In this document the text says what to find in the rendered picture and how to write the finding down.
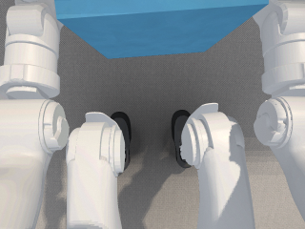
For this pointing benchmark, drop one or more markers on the robot right forearm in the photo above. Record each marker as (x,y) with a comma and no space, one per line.
(282,34)

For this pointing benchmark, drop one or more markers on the right robot foot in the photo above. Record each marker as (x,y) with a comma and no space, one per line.
(179,120)

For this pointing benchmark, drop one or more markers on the robot right upper arm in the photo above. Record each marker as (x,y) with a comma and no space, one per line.
(280,124)

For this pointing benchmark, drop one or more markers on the robot left forearm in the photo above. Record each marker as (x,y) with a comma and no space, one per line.
(31,51)

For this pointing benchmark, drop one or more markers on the right robot thigh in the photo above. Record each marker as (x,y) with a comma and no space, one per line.
(225,197)

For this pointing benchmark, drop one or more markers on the robot left upper arm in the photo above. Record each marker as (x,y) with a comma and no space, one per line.
(31,130)

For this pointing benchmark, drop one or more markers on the carton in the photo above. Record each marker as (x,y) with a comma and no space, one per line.
(135,28)

